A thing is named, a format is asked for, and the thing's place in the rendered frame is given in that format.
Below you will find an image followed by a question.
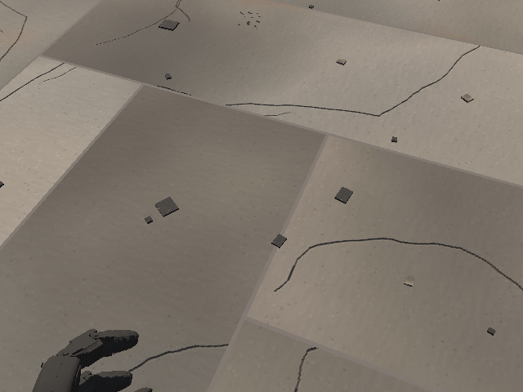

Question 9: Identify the left robot hand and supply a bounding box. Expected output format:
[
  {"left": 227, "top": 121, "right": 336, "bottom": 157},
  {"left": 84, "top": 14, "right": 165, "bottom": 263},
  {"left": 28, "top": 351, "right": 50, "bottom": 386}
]
[{"left": 32, "top": 328, "right": 152, "bottom": 392}]

